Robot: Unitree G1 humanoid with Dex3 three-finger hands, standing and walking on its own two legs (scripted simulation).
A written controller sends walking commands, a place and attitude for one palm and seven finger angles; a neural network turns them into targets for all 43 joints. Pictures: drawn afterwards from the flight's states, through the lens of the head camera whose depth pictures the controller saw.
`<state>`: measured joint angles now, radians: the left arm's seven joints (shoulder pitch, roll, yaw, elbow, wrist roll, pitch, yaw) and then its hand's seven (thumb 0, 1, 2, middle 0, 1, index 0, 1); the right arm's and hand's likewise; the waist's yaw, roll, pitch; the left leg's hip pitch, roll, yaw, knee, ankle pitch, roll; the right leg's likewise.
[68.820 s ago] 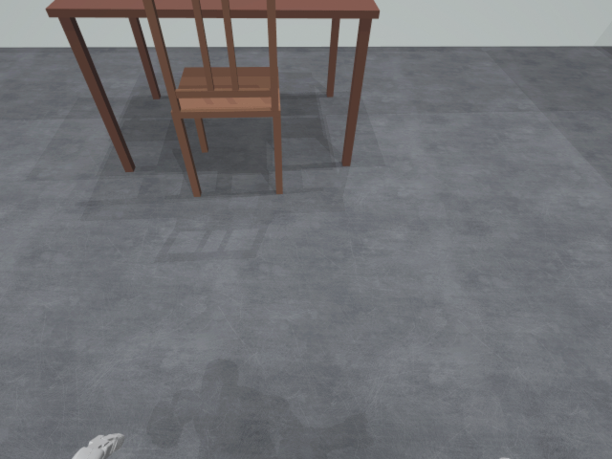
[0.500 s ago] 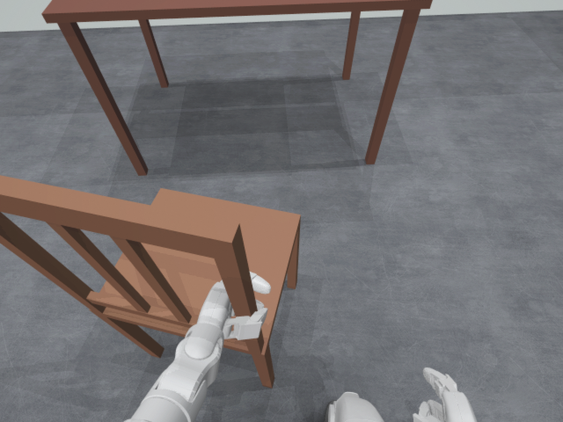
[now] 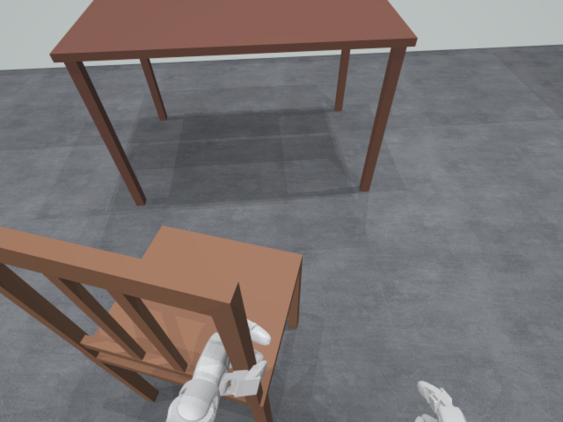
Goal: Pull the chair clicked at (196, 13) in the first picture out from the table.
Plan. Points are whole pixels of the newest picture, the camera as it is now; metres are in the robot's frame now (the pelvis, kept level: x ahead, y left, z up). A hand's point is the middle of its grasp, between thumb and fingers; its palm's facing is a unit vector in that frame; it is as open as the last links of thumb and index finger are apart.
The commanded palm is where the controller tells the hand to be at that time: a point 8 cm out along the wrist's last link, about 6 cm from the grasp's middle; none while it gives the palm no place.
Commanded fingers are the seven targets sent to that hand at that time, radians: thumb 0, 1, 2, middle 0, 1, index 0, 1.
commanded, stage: stop walking, hand still on the chair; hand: left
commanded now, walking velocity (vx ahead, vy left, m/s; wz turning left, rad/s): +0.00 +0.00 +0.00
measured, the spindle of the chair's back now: (104, 320) +0.28 +0.30 -0.06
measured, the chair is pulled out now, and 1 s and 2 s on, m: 0.75 0.75 0.75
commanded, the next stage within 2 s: open the thumb and straighten the fingers in 0.20 s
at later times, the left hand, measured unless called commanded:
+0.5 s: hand (247, 368) +0.21 +0.06 -0.06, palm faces -0.22 -0.97 -0.06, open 7.2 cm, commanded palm +0.20 +0.12 -0.05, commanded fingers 0.00 -0.43 0.26 -0.47 -1.38 -0.47 -1.38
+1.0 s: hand (230, 367) +0.22 +0.09 -0.07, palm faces -0.19 -0.98 -0.10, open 16.8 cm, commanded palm +0.21 +0.14 -0.05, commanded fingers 0.00 -0.55 0.20 0.00 0.00 0.00 0.00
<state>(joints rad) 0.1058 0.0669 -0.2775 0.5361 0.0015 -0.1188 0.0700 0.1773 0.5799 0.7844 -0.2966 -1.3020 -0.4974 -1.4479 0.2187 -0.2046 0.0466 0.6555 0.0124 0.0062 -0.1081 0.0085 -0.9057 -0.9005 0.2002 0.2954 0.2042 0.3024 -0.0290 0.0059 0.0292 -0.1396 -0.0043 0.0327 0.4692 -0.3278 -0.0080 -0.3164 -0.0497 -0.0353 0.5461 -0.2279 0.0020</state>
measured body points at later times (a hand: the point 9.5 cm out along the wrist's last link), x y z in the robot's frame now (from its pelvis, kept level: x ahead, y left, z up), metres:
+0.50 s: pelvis -0.01 -0.01 -0.01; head +0.03 -0.02 +0.43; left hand +0.22 +0.12 -0.06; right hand +0.15 -0.24 -0.11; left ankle -0.05 +0.12 -0.73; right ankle +0.04 -0.12 -0.73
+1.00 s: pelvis +0.00 +0.00 -0.04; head +0.04 -0.02 +0.41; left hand +0.22 +0.14 -0.06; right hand +0.17 -0.23 -0.12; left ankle -0.05 +0.12 -0.73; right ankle +0.04 -0.12 -0.73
